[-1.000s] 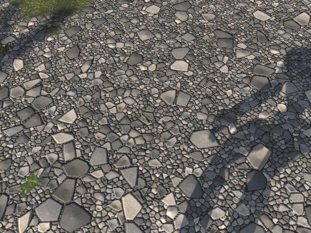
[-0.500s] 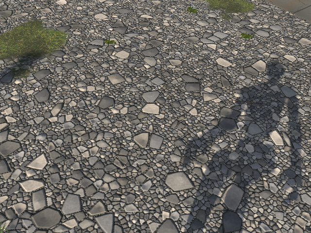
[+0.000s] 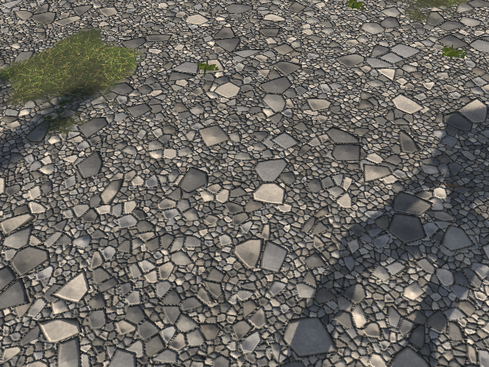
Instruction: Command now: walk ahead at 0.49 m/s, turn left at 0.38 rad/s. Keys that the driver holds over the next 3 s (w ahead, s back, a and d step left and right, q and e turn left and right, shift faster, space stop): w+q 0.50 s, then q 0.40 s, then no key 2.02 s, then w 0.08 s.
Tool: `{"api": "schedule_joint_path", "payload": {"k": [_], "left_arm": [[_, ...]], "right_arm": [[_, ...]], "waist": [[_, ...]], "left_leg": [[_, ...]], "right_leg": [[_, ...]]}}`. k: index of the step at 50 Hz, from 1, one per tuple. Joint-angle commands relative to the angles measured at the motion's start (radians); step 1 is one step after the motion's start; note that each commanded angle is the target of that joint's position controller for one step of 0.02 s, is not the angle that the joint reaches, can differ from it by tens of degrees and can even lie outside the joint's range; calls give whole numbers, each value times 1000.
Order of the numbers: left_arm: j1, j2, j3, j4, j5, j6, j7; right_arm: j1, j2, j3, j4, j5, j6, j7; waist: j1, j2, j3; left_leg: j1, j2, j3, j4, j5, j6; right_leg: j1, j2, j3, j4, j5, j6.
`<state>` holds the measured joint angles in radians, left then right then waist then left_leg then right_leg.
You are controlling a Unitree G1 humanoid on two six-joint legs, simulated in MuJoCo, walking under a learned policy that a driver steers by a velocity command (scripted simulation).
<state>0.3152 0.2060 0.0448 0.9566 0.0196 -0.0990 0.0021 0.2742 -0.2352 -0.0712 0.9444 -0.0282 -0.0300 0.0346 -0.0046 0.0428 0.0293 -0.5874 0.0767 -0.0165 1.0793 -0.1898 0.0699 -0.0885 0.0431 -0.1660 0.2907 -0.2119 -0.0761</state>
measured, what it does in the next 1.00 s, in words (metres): walks ahead, turning left: left foot, then right foot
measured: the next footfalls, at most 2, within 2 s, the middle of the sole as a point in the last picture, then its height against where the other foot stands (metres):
left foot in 0.28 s outside the picture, level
right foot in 0.78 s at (250, 324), level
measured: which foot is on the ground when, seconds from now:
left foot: up 0.00-0.26, down 0.28-0.78, up 0.80-1.00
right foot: down 0.00-0.30, up 0.32-0.76, down 0.78-1.00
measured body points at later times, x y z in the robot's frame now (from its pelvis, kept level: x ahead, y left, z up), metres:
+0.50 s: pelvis +0.27 +0.05 -0.01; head +0.30 +0.07 +0.44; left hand +0.33 +0.33 -0.13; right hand +0.39 -0.21 -0.14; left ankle +0.27 +0.08 -0.75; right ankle +0.34 -0.11 -0.66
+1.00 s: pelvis +0.46 +0.05 -0.01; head +0.51 +0.06 +0.44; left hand +0.43 +0.35 -0.11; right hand +0.70 -0.13 -0.14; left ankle +0.36 +0.13 -0.66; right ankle +0.58 +0.02 -0.75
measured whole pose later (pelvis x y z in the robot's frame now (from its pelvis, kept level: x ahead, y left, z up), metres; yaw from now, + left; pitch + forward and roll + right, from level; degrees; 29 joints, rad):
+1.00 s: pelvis +0.46 +0.05 -0.01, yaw +34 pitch +0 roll +1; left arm 0.17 0.24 0.01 0.74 0.03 -0.02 0.03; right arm 0.20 -0.32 -0.08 0.78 -0.02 0.06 0.01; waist -0.01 0.04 0.09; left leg -0.46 -0.07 -0.06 1.14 -0.46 -0.02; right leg -0.34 -0.03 -0.09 0.45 -0.11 -0.05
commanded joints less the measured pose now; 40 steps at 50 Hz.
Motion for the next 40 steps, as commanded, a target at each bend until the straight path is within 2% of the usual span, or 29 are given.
{"api": "schedule_joint_path", "payload": {"k": [1, 4, 6, 8, 9, 11, 12, 13, 14, 15, 16, 17, 18, 19, 20, 21, 23, 25, 27, 30, 34, 36, 37, 38, 39, 40], "left_arm": [[30, 84, 11, -26, -2, -24, 7], [51, 86, 6, -13, -4, -25, 13], [89, 102, 7, 3, -5, -24, 21], [122, 117, 9, 20, -3, -17, 29], [125, 127, 11, 23, -2, -13, 33], [120, 156, 18, 25, 2, 0, 43], [110, 172, 23, 22, 7, 10, 45], [105, 186, 28, 14, 9, 21, 43], [89, 194, 31, 1, 5, 28, 36], [100, 135, 19, -34, 8, 24, 27], [91, 88, 15, -111, -13, 17, 5], [-48, 148, 22, -137, -1, 3, 0], [-73, 139, 17, -154, -12, -11, -5], [-50, 135, 18, -137, -11, -14, -1], [-39, 130, 18, -136, 7, 2, 1], [-14, 119, 14, -131, 24, 24, -1], [-20, 106, 13, -144, 33, 54, -9], [-87, 104, 11, -175, 30, 66, -13], [-167, 110, 11, -206, 25, 68, -11], [-239, 106, 2, -239, 14, 67, -7], [-315, 124, -6, -275, 1, 59, -1], [-262, 152, -2, -265, 0, 49, 6], [-195, 175, 5, -248, 0, 42, 12], [-110, 192, 11, -226, 3, 31, 20], [8, 233, 20, -211, 16, 13, 29], [31, 306, 27, -232, 20, 16, 32]], "right_arm": [[-35, -14, 0, -60, -1, 5, 12], [-156, 3, 15, -107, 0, -1, 22], [-230, 7, 25, -138, -2, -1, 28], [-268, -1, 27, -160, -3, -1, 29], [-262, -9, 25, -163, -4, -1, 28], [-204, -33, 15, -153, -7, 3, 20], [-137, -51, 7, -137, -8, 3, 16], [-45, -77, -7, -111, -10, -1, 12], [91, -116, -28, -71, -19, -8, 2], [167, -211, -56, -59, -24, -8, -14], [120, -280, -71, -85, -5, 5, -14], [107, -250, -65, -83, 14, 15, -20], [52, -208, -54, -84, 19, 14, -28], [10, -163, -42, -83, 17, 8, -29], [-16, -144, -35, -88, 24, -1, -34], [-32, -129, -28, -92, 27, -12, -36], [-6, -145, -28, -86, 32, -32, -33], [32, -172, -34, -83, 30, -37, -32], [71, -177, -34, -81, 28, -33, -32], [116, -182, -35, -82, 28, -18, -36], [148, -185, -35, -93, 17, 6, -49], [113, -193, -39, -114, 8, 13, -57], [74, -205, -43, -130, 8, 11, -58], [38, -213, -45, -142, 18, 4, -55], [18, -181, -35, -171, 36, -8, -47], [147, -77, -16, -194, 51, -8, -52]], "waist": [[-9, -107, 64], [6, -102, 83], [24, -99, 92], [30, -94, 92], [21, -99, 78], [-11, -134, 24], [-43, -148, -17], [-79, -149, -73], [-147, -107, -140], [-152, 29, -224], [-84, 203, -296], [-113, 6, -195], [-77, -31, -94], [-23, -104, -25], [9, -110, -8], [31, -92, -17], [43, -68, -23], [27, -42, -7], [3, -24, 18], [-31, 14, -17], [-70, 46, -37], [-42, 56, -46], [-7, 63, -63], [43, 51, -86], [95, -16, -167], [26, -249, -300]], "left_leg": [[-118, 25, -3, -50, 115, -10], [-79, 4, 59, -249, 216, -13], [-49, -9, 109, -353, 235, 1], [-32, -29, 141, -421, 207, 25], [-4, -52, 157, -443, 173, 42], [79, -112, 194, -448, 67, 85], [152, -144, 201, -453, 6, 111], [262, -171, 190, -486, -35, 138], [464, -171, 142, -576, -27, 175], [687, 64, -156, -585, -77, 241], [907, 270, -728, -745, -83, 414], [846, 246, -635, -808, -80, 367], [716, 228, -513, -827, -13, 328], [588, 181, -423, -843, 119, 281], [505, 134, -346, -848, 214, 257], [455, 97, -292, -855, 270, 242], [416, 57, -244, -859, 349, 238], [402, 33, -230, -873, 345, 224], [416, 19, -215, -843, 527, 195], [473, -12, -184, -753, 743, 137], [561, -9, -237, -666, 756, 113], [562, -8, -279, -594, 749, 85], [538, -18, -298, -542, 756, 60], [510, -51, -299, -445, 733, 33], [404, -101, -276, -253, 541, 1], [201, -243, -133, 35, -372, -25]], "right_leg": [[-13, -269, 109, -178, 265, -61], [-11, -248, 22, -166, 384, -47], [29, -263, -9, -163, 456, -41], [108, -280, -35, -127, 570, -34], [147, -286, -52, -83, 697, -28], [216, -298, -80, 58, 993, -19], [227, -304, -88, 179, 1082, -22], [204, -309, -85, 341, 1058, -27], [91, -292, -96, 580, 881, -11], [-152, -225, -93, 906, 282, 15], [-556, 10, 56, 1220, -346, 66], [-683, -63, 201, 1208, -242, 52], [-676, -107, 203, 1122, -141, 47], [-612, -139, 200, 1025, -104, 52], [-547, -158, 205, 963, -100, 68], [-487, -167, 206, 920, -96, 84], [-471, -166, 186, 852, -89, 110], [-508, -166, 169, 765, -20, 131], [-545, -152, 156, 673, 45, 145], [-526, -105, 144, 550, 115, 139], [-501, -47, 156, 411, 133, 114], [-402, -25, 184, 311, 100, 90], [-304, -9, 190, 248, 93, 71], [-182, -8, 184, 150, 176, 52], [41, -140, 274, 112, 397, 15], [290, -478, 540, 221, 982, -71]]}}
